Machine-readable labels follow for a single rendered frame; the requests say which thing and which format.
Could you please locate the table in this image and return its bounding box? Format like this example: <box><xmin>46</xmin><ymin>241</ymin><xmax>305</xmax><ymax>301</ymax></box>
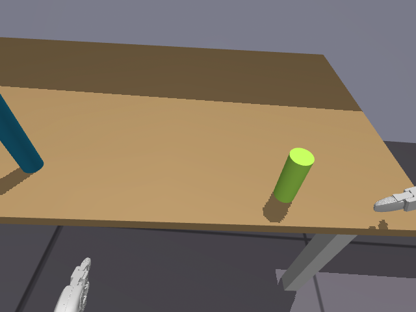
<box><xmin>0</xmin><ymin>37</ymin><xmax>416</xmax><ymax>291</ymax></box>

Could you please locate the left robot hand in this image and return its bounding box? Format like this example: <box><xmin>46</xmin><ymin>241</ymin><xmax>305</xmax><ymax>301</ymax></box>
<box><xmin>54</xmin><ymin>257</ymin><xmax>91</xmax><ymax>312</ymax></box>

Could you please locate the right robot hand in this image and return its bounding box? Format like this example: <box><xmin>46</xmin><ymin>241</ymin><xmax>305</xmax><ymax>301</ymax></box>
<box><xmin>374</xmin><ymin>187</ymin><xmax>416</xmax><ymax>212</ymax></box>

